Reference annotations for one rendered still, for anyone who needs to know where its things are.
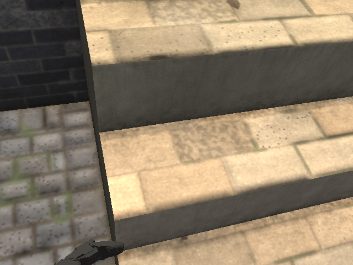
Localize left robot hand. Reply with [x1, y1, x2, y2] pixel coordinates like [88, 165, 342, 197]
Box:
[54, 239, 124, 265]

